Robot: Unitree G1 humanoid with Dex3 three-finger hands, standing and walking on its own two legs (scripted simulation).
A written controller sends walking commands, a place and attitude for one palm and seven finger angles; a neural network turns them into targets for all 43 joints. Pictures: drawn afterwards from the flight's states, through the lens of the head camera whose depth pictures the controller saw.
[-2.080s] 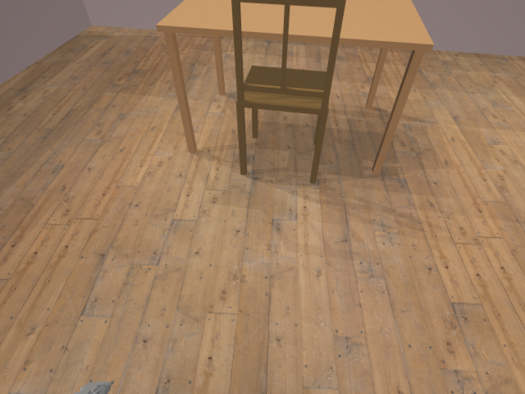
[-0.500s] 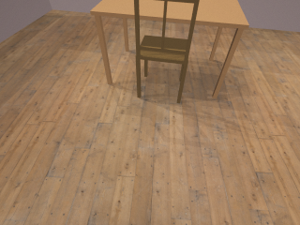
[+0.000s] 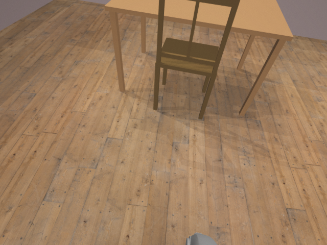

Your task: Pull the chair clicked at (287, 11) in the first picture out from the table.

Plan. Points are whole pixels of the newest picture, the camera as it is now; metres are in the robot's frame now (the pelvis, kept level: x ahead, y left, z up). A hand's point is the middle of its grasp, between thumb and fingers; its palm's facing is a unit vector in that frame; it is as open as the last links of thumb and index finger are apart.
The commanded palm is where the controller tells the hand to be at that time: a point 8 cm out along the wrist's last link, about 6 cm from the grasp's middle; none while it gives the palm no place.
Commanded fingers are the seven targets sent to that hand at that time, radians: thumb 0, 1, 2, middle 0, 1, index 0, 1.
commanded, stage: walk to a spot facing it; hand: left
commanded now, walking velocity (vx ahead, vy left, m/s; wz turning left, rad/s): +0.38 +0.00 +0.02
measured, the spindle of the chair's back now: (192, 31) +1.24 -0.14 -0.06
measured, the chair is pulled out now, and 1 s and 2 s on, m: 0.00 0.00 0.00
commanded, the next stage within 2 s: turn to face it in 0.88 s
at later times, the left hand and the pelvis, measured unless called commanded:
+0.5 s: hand (114, 219) +0.22 +0.15 -0.18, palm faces +0.13 -0.97 -0.21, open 7.2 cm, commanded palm none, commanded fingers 0.00 0.90 0.90 -0.20 -0.30 -0.20 -0.30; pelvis +0.22 -0.05 +0.00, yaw +5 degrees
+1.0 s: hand (104, 161) +0.41 +0.22 -0.18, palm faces +0.16 -0.98 -0.15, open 7.4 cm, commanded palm none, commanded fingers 0.00 0.90 0.90 -0.20 -0.30 -0.20 -0.30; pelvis +0.41 +0.04 +0.00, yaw +4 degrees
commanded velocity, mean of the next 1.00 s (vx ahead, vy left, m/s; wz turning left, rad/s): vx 0.32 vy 0.00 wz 0.00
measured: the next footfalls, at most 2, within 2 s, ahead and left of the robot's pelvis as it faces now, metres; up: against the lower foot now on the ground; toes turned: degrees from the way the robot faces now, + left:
right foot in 0.22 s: +0.27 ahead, -0.15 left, +0.00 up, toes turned -8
left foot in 0.68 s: +0.41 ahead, +0.11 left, +0.00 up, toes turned +18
